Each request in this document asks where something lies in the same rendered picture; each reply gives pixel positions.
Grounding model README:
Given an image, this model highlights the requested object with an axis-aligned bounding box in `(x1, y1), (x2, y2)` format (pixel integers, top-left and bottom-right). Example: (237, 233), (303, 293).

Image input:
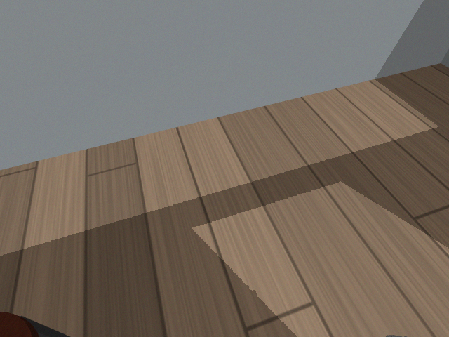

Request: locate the stool
(0, 312), (70, 337)

